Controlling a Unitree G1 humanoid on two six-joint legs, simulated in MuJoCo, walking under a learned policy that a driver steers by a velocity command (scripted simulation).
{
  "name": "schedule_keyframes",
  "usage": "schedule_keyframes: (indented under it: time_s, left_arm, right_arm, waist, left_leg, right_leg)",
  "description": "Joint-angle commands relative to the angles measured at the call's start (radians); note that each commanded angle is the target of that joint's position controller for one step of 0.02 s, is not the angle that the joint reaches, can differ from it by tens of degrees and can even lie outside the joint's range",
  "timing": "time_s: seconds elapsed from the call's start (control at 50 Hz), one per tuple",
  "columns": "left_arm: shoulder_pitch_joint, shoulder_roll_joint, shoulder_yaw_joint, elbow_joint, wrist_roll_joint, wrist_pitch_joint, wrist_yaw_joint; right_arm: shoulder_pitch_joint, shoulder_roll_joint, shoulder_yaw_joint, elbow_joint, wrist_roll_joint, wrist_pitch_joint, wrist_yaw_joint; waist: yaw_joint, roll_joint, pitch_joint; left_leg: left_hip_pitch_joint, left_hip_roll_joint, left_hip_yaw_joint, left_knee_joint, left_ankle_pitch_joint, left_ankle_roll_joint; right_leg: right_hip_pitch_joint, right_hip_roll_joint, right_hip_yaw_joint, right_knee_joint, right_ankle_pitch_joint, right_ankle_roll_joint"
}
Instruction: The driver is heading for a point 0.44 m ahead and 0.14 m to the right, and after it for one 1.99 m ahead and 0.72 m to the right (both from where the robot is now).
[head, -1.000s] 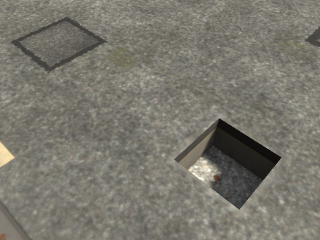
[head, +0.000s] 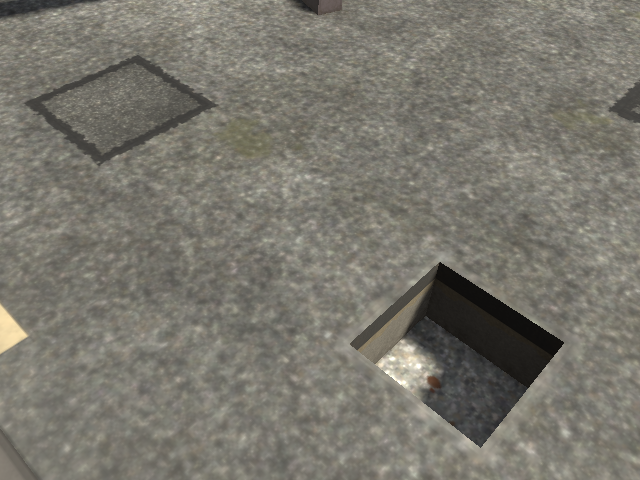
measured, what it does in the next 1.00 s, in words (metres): walks ahead, turning right: right foot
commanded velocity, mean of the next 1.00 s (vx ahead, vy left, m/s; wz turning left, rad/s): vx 0.45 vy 0.00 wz -0.35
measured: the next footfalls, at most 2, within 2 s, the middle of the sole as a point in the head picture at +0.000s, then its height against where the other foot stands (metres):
right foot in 0.54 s outside the picture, level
left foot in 1.04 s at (333, 396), level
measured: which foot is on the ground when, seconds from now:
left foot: down 0.00-0.56, up 0.58-1.00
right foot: down 0.00-0.06, up 0.08-0.52, down 0.54-1.00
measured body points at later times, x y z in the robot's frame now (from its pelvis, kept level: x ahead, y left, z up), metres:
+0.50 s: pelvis +0.21 +0.00 -0.02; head +0.25 +0.00 +0.43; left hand +0.46 +0.18 -0.12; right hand +0.08 -0.23 -0.16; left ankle +0.02 +0.12 -0.74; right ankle +0.38 -0.13 -0.71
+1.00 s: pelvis +0.51 -0.06 +0.00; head +0.53 -0.08 +0.45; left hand +0.62 +0.21 -0.12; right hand +0.62 -0.37 -0.09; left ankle +0.71 +0.01 -0.72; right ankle +0.38 -0.11 -0.74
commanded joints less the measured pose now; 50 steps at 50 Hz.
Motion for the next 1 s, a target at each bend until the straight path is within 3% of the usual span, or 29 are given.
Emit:
schedule_keyframes:
  time_s: [0.02, 0.04, 0.06, 0.08, 0.1, 0.12, 0.14, 0.18, 0.2, 0.24, 0.3, 0.42, 0.44, 0.48, 0.5, 0.52, 0.54, 0.56, 0.58, 0.6, 0.62, 0.64, 0.66, 0.7, 0.76, 0.86, 0.92, 0.96, 1.0]
  left_arm:
    - [-0.079, 0.156, 0.029, -0.067, -0.016, -0.013, -0.008]
    - [-0.08, 0.155, 0.029, -0.073, -0.015, -0.013, -0.01]
    - [-0.113, 0.117, 0.017, -0.091, -0.008, -0.02, -0.014]
    - [-0.112, 0.038, 0.0, -0.124, 0.002, -0.037, -0.016]
    - [-0.143, 0.046, 0.003, -0.145, -0.016, -0.052, -0.015]
    - [-0.164, 0.073, 0.009, -0.157, -0.035, -0.064, -0.021]
    - [-0.166, 0.082, 0.011, -0.153, -0.034, -0.072, -0.028]
    - [-0.18, 0.112, 0.03, -0.15, -0.008, -0.076, -0.03]
    - [-0.173, 0.105, 0.033, -0.143, -0.008, -0.069, -0.036]
    - [-0.199, 0.064, 0.026, -0.147, -0.008, -0.051, -0.048]
    - [-0.329, 0.027, 0.01, -0.206, -0.008, -0.038, -0.054]
    - [-0.502, 0.024, -0.006, -0.294, -0.006, -0.033, -0.09]
    - [-0.514, 0.028, -0.005, -0.306, -0.006, -0.033, -0.097]
    - [-0.494, 0.053, 0.007, -0.322, -0.001, -0.036, -0.107]
    - [-0.442, 0.078, 0.021, -0.318, 0.0, -0.034, -0.111]
    - [-0.31, 0.123, 0.046, -0.29, -0.003, -0.032, -0.112]
    - [-0.143, 0.181, 0.079, -0.248, -0.007, -0.027, -0.104]
    - [0.003, 0.269, 0.102, -0.223, 0.001, -0.013, -0.08]
    - [-0.019, 0.291, 0.095, -0.242, 0.011, -0.018, -0.083]
    - [-0.019, 0.216, 0.08, -0.232, 0.019, -0.022, -0.08]
    - [-0.073, 0.166, 0.067, -0.24, 0.017, -0.031, -0.077]
    - [-0.165, 0.135, 0.055, -0.264, 0.017, -0.043, -0.082]
    - [-0.226, 0.112, 0.045, -0.285, 0.023, -0.049, -0.083]
    - [-0.246, 0.105, 0.037, -0.297, 0.027, -0.049, -0.079]
    - [-0.18, 0.162, 0.051, -0.294, 0.02, -0.05, -0.049]
    - [-0.066, 0.186, 0.064, -0.28, 0.009, -0.027, -0.019]
    - [-0.019, 0.183, 0.066, -0.267, 0.0, -0.023, -0.019]
    - [-0.007, 0.189, 0.069, -0.266, 0.007, -0.019, -0.018]
    - [-0.037, 0.211, 0.076, -0.283, 0.017, -0.007, -0.011]
  right_arm:
    - [0.035, -0.061, -0.02, -0.012, 0.005, -0.039, 0.009]
    - [0.127, -0.069, -0.03, 0.027, 0.0, -0.035, 0.009]
    - [0.247, -0.11, -0.045, 0.052, -0.003, -0.035, 0.006]
    - [0.38, -0.238, -0.071, 0.061, 0.003, -0.037, 0.006]
    - [0.373, -0.202, -0.05, 0.063, -0.019, -0.055, 0.017]
    - [0.272, -0.147, -0.03, 0.032, -0.022, -0.07, 0.019]
    - [0.195, -0.117, -0.017, 0.005, -0.022, -0.077, 0.025]
    - [0.136, -0.09, 0.0, -0.02, -0.022, -0.074, 0.033]
    - [0.154, -0.074, 0.006, -0.017, -0.026, -0.067, 0.029]
    - [0.215, -0.085, 0.007, -0.001, -0.035, -0.058, 0.014]
    - [0.225, -0.119, 0.004, -0.009, -0.047, -0.056, -0.004]
    - [0.261, -0.137, 0.0, -0.012, -0.03, -0.056, -0.014]
    - [0.26, -0.142, -0.001, -0.014, -0.028, -0.052, -0.014]
    - [0.233, -0.172, -0.009, -0.032, -0.03, -0.04, -0.02]
    - [0.227, -0.188, -0.013, -0.041, -0.031, -0.03, -0.025]
    - [0.209, -0.204, -0.017, -0.055, -0.036, -0.017, -0.029]
    - [0.19, -0.212, -0.017, -0.072, -0.035, -0.013, -0.027]
    - [0.202, -0.17, -0.002, -0.107, -0.057, -0.031, -0.02]
    - [0.285, -0.048, 0.033, -0.144, -0.04, -0.075, 0.008]
    - [0.151, -0.143, 0.006, -0.175, -0.005, -0.117, 0.02]
    - [0.066, -0.173, -0.002, -0.215, 0.017, -0.13, 0.019]
    - [0.039, -0.177, -0.008, -0.218, 0.009, -0.131, 0.007]
    - [0.052, -0.184, -0.02, -0.213, -0.007, -0.117, -0.005]
    - [0.09, -0.162, -0.025, -0.229, -0.021, -0.081, -0.01]
    - [-0.022, -0.159, -0.027, -0.288, -0.045, -0.057, -0.024]
    - [-0.223, -0.129, -0.008, -0.348, -0.045, -0.074, -0.009]
    - [-0.292, -0.157, -0.01, -0.383, -0.032, -0.083, 0.008]
    - [-0.302, -0.18, -0.014, -0.406, -0.028, -0.103, 0.021]
    - [-0.237, -0.227, -0.032, -0.398, -0.029, -0.119, 0.029]
  waist:
    - [-0.078, -0.078, 0.144]
    - [-0.105, -0.052, 0.108]
    - [-0.154, 0.077, 0.071]
    - [-0.175, 0.344, 0.008]
    - [-0.158, 0.293, 0.018]
    - [-0.109, 0.182, 0.099]
    - [-0.081, 0.135, 0.12]
    - [-0.049, 0.104, 0.124]
    - [-0.046, 0.122, 0.111]
    - [-0.055, 0.122, 0.108]
    - [-0.071, 0.096, 0.143]
    - [-0.091, 0.094, 0.184]
    - [-0.084, 0.097, 0.182]
    - [-0.043, 0.126, 0.128]
    - [-0.007, 0.157, 0.074]
    - [0.064, 0.181, -0.008]
    - [0.15, 0.165, -0.093]
    - [0.159, -0.018, -0.215]
    - [0.06, -0.214, -0.375]
    - [0.112, -0.121, -0.316]
    - [0.09, -0.075, -0.173]
    - [0.031, 0.064, -0.082]
    - [-0.014, 0.085, -0.048]
    - [-0.064, 0.04, -0.019]
    - [-0.048, 0.012, 0.028]
    - [0.036, -0.036, 0.036]
    - [0.057, -0.042, 0.03]
    - [0.048, -0.057, 0.004]
    - [0.003, -0.082, -0.019]
  left_leg:
    - [0.136, -0.025, 0.057, -0.224, 0.139, 0.005]
    - [0.263, -0.044, 0.055, -0.245, 0.186, -0.009]
    - [0.392, 0.068, -0.128, -0.336, 0.112, 0.025]
    - [0.539, 0.303, -0.543, -0.498, 0.007, 0.152]
    - [0.487, 0.401, -0.781, -0.573, -0.128, 0.237]
    - [0.441, 0.389, -0.705, -0.566, -0.155, 0.216]
    - [0.405, 0.338, -0.575, -0.568, -0.101, 0.175]
    - [0.347, 0.258, -0.377, -0.585, 0.134, 0.112]
    - [0.338, 0.23, -0.293, -0.587, 0.234, 0.092]
    - [0.339, 0.211, -0.196, -0.59, 0.384, 0.09]
    - [0.296, 0.211, -0.103, -0.61, 0.479, 0.089]
    - [0.324, 0.239, 0.039, -0.624, 0.562, 0.07]
    - [0.362, 0.249, 0.058, -0.597, 0.634, 0.063]
    - [0.429, 0.262, 0.095, -0.477, 0.992, 0.045]
    - [0.455, 0.265, 0.109, -0.366, 1.191, 0.035]
    - [0.436, 0.257, 0.124, -0.183, 1.305, 0.022]
    - [0.304, 0.218, 0.136, 0.06, 1.233, -0.008]
    - [0.013, 0.124, 0.135, 0.428, 0.699, -0.043]
    - [-0.333, -0.084, -0.04, 0.764, -0.101, -0.08]
    - [-0.443, -0.024, -0.188, 0.814, -0.065, -0.04]
    - [-0.486, 0.021, -0.161, 0.771, 0.007, -0.018]
    - [-0.43, 0.067, -0.153, 0.676, 0.084, -0.018]
    - [-0.352, 0.101, -0.149, 0.59, 0.121, -0.027]
    - [-0.255, 0.128, -0.145, 0.481, 0.131, -0.051]
    - [-0.272, 0.119, -0.11, 0.271, 0.239, -0.104]
    - [-0.217, 0.04, -0.1, -0.136, 0.575, -0.104]
    - [-0.203, 0.025, -0.123, -0.211, 0.56, -0.092]
    - [-0.166, 0.014, -0.137, -0.229, 0.514, -0.076]
    - [-0.08, 0.001, -0.133, -0.246, 0.416, -0.05]
  right_leg:
    - [-0.217, -0.166, 0.196, -0.22, -0.199, -0.136]
    - [-0.269, -0.125, 0.148, -0.137, -0.133, -0.122]
    - [-0.367, -0.055, 0.055, 0.109, -0.002, -0.08]
    - [-0.571, 0.059, -0.067, 0.461, -0.084, -0.018]
    - [-0.678, 0.058, 0.056, 0.687, -0.204, -0.034]
    - [-0.76, -0.005, 0.104, 0.785, -0.129, -0.063]
    - [-0.768, -0.046, 0.097, 0.785, -0.019, -0.081]
    - [-0.702, -0.093, 0.073, 0.668, 0.125, -0.08]
    - [-0.663, -0.097, 0.059, 0.629, 0.158, -0.071]
    - [-0.665, -0.091, 0.03, 0.58, 0.209, -0.046]
    - [-0.673, -0.068, 0.039, 0.404, 0.306, -0.03]
    - [-0.573, -0.032, -0.034, 0.167, 0.413, -0.072]
    - [-0.567, -0.026, -0.044, 0.15, 0.391, -0.088]
    - [-0.476, 0.025, -0.1, 0.143, 0.305, -0.125]
    - [-0.395, 0.06, -0.128, 0.156, 0.254, -0.144]
    - [-0.232, 0.099, -0.144, 0.155, 0.23, -0.165]
    - [0.028, 0.105, -0.098, 0.093, 0.269, -0.201]
    - [0.338, -0.107, 0.25, 0.085, 0.239, -0.269]
    - [0.59, -0.346, 0.86, -0.136, 0.065, -0.475]
    - [0.547, -0.298, 0.816, -0.211, 0.052, -0.405]
    - [0.408, -0.261, 0.641, -0.211, 0.116, -0.356]
    - [0.21, -0.212, 0.513, -0.231, 0.222, -0.322]
    - [0.067, -0.172, 0.417, -0.244, 0.301, -0.3]
    - [-0.095, -0.123, 0.345, -0.269, 0.336, -0.296]
    - [-0.205, -0.094, 0.29, -0.295, 0.353, -0.295]
    - [-0.193, -0.041, 0.266, -0.25, 0.265, -0.214]
    - [-0.117, -0.074, 0.342, -0.186, 0.213, -0.206]
    - [-0.066, -0.094, 0.394, -0.13, 0.243, -0.213]
    - [-0.02, -0.096, 0.437, -0.074, 0.344, -0.201]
